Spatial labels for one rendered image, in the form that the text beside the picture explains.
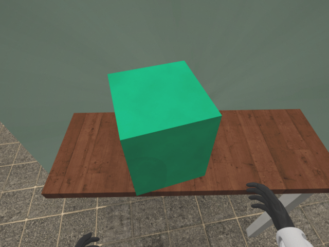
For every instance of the carton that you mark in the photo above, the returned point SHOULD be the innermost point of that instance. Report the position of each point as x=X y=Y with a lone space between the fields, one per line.
x=167 y=124

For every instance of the robot left hand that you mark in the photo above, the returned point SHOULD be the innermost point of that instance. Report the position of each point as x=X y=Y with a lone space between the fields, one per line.
x=86 y=239

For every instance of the right robot forearm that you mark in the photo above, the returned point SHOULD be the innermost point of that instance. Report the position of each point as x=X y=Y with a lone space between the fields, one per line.
x=292 y=237

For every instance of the robot right hand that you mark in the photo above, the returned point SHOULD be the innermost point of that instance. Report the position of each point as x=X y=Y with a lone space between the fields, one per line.
x=272 y=205

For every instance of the table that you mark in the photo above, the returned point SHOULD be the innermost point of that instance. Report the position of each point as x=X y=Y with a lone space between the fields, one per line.
x=276 y=148

